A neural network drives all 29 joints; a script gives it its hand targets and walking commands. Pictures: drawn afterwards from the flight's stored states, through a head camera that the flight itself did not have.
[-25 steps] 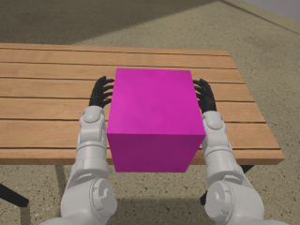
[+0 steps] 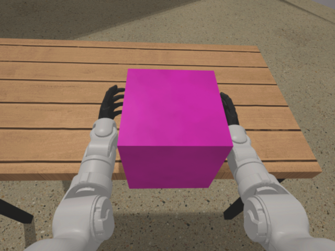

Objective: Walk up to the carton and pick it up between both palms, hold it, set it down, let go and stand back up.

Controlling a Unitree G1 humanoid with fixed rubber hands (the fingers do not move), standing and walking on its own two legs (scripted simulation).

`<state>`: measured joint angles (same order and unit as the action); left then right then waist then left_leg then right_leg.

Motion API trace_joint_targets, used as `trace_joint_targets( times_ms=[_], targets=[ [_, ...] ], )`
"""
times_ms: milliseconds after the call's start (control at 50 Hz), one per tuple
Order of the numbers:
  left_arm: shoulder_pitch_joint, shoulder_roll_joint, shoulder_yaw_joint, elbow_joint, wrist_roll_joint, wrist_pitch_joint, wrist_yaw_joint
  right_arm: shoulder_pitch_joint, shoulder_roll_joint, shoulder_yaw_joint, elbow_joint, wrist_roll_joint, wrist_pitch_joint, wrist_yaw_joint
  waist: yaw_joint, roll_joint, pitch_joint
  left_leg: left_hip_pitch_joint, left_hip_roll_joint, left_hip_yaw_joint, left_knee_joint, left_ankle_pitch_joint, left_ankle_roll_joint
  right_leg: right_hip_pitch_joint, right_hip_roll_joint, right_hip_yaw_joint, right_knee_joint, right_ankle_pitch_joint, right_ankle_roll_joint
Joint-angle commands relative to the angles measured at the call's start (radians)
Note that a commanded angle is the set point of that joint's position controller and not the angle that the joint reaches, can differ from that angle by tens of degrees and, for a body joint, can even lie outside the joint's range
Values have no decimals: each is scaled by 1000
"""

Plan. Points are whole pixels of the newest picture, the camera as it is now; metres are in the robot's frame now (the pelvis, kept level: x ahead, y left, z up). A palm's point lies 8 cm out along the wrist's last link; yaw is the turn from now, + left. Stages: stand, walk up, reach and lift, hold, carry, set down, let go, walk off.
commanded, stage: set down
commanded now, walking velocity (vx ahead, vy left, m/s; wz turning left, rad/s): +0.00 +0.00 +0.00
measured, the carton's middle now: (170, 131) +0.37 +0.05 +0.06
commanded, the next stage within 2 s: none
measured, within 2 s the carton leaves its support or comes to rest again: neither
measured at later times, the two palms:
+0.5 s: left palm (86, 103) +0.39 +0.25 +0.12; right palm (263, 103) +0.44 -0.17 +0.13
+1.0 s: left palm (68, 81) +0.38 +0.26 +0.19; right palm (269, 86) +0.43 -0.15 +0.18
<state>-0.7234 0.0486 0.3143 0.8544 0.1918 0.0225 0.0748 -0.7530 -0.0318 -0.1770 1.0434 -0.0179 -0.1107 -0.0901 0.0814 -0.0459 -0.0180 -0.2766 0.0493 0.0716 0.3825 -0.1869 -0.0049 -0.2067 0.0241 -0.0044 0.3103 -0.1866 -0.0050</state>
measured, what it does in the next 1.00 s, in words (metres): stands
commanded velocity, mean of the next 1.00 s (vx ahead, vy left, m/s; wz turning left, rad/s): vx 0.00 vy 0.00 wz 0.00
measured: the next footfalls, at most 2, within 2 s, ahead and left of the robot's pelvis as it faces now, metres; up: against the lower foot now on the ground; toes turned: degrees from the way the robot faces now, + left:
none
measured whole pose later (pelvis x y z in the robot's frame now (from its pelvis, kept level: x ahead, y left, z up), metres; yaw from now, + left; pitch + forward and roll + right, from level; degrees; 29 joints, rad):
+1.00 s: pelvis -0.01 -0.02 +0.00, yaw +3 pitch +3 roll -1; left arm -0.81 0.40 0.10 0.67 -0.18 0.40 -0.01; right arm -0.90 -0.31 0.10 0.88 0.45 0.24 -0.14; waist 0.04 -0.02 -0.09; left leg -0.24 0.05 0.02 0.33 -0.14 -0.03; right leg -0.16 0.03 -0.06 0.28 -0.17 -0.03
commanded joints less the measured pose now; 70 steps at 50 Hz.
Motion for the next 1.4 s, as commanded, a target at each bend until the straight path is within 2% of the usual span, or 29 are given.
trace_joint_targets(
  times_ms=[0,60,140,220,300,320,360,440,460,540,560,680,720,760,840,900,920,980,1040,1060,1080,1100,1140,1200,1260,1280,1320,1360,1380],
  targets=[
    [-462,162,-105,-37,-150,-101,44,-474,-180,109,-102,153,-61,-37,23,85,-622,141,-31,33,114,472,-47,52,38,-21,57,302,15],
    [-458,195,-136,45,-203,-129,39,-487,-243,149,-38,219,-71,-41,23,90,-652,162,-24,19,152,536,-66,-2,43,-31,69,320,7],
    [-452,222,-179,108,-262,-136,13,-483,-321,219,86,313,-72,-31,2,87,-611,202,-20,-4,170,604,-82,-70,49,-40,68,348,4],
    [-460,253,-226,149,-317,-120,-15,-500,-370,287,168,405,-51,-3,-6,83,-518,222,-15,-28,151,589,-81,-138,49,-42,44,276,-7],
    [-505,307,-260,107,-371,-103,-31,-545,-396,334,116,468,-24,29,3,63,-522,206,-16,-39,133,543,-64,-150,42,-38,33,234,-4],
    [-538,328,-271,38,-388,-97,-31,-564,-412,329,49,480,-17,36,5,78,-575,217,-19,-34,127,540,-64,-141,40,-35,30,244,-2],
    [-543,342,-287,59,-403,-81,-38,-571,-408,344,51,492,9,50,7,75,-554,194,-20,-35,114,492,-55,-137,32,-34,27,207,-4],
    [-580,400,-292,32,-425,-42,-47,-606,-421,337,-27,496,60,57,18,67,-564,143,-29,-29,76,380,-27,-104,15,-14,21,162,3],
    [-565,397,-293,84,-427,-31,-49,-606,-412,340,-9,489,76,55,19,54,-522,112,-29,-32,65,341,-19,-97,13,-13,24,142,4],
    [-581,442,-277,74,-433,12,-54,-626,-404,320,-56,472,125,33,23,18,-533,54,-44,-24,28,267,8,-22,-2,5,28,163,22],
    [-602,458,-263,50,-435,17,-56,-642,-408,311,-106,466,131,25,25,12,-576,55,-46,-19,20,263,11,10,-5,7,31,179,25],
    [-580,476,-240,4,-429,110,-72,-620,-396,287,-120,451,211,-28,-10,8,-542,82,-59,-22,3,309,5,91,-2,9,31,291,29],
    [-588,479,-236,-64,-425,157,-74,-615,-402,264,-142,445,241,-45,-31,42,-523,126,-63,-25,-1,333,-7,89,1,5,18,302,25],
    [-564,474,-227,-123,-420,208,-76,-599,-400,263,-176,451,269,-56,-34,57,-508,178,-62,-29,5,395,-16,82,12,-5,9,332,21],
    [-532,470,-214,-273,-401,313,-75,-560,-425,230,-251,456,317,-56,-60,110,-498,296,-59,-37,14,485,-37,80,25,-26,-17,348,10],
    [-447,466,-182,-311,-371,376,-87,-491,-417,244,-272,469,344,-49,-48,106,-429,310,-60,-38,7,499,-35,109,28,-24,-31,351,9],
    [-393,451,-181,-343,-361,394,-92,-443,-420,248,-278,472,349,-46,-58,105,-407,320,-61,-35,-1,501,-37,130,31,-27,-32,359,10],
    [-286,445,-143,-403,-334,432,-107,-374,-414,267,-338,485,351,-38,-39,79,-337,303,-63,-37,-20,505,-25,166,32,-28,-35,359,14],
    [-214,430,-118,-491,-323,436,-103,-305,-389,252,-432,470,342,-29,-24,64,-322,286,-63,-29,-39,453,-14,188,30,-27,-41,301,14],
    [-235,442,-120,-524,-329,433,-101,-320,-386,241,-480,467,338,-26,-30,66,-317,279,-63,-29,-42,429,-10,172,27,-25,-45,279,15],
    [-165,423,-109,-548,-320,432,-101,-243,-363,249,-511,462,334,-23,-26,59,-293,280,-63,-28,-47,423,-4,189,23,-17,-46,286,16],
    [-224,442,-107,-584,-338,424,-96,-302,-377,228,-562,453,331,-24,-29,71,-313,259,-65,-23,-49,390,-5,165,19,-21,-46,254,16],
    [-183,423,-108,-587,-346,412,-87,-245,-349,225,-575,438,331,-18,-25,52,-268,237,-62,-27,-58,323,5,145,18,-17,-51,179,10],
    [-167,425,-102,-701,-367,402,-69,-210,-349,183,-719,409,325,-15,-28,67,-323,241,-60,-21,-62,274,6,139,13,-12,-49,135,3],
    [-157,419,-105,-697,-384,411,-56,-177,-347,150,-728,377,344,-13,-41,69,-310,228,-55,-30,-69,217,7,113,10,-7,-48,73,-5],
    [-30,380,-96,-708,-364,421,-57,-56,-323,162,-728,379,347,-14,-36,60,-280,246,-56,-28,-70,228,5,138,11,-2,-47,95,-6],
    [-29,391,-88,-778,-357,441,-63,-37,-339,132,-780,358,354,-24,-56,87,-311,255,-60,-24,-66,248,-5,162,8,-1,-43,130,-3],
    [-10,368,-97,-712,-357,443,-68,-9,-304,131,-726,343,366,-26,-60,72,-231,210,-61,-32,-75,183,3,131,6,0,-41,61,-8],
    [-9,379,-92,-771,-358,441,-66,-14,-320,121,-792,342,361,-27,-49,82,-269,230,-63,-24,-77,184,0,131,7,-2,-47,56,-5]
  ],
)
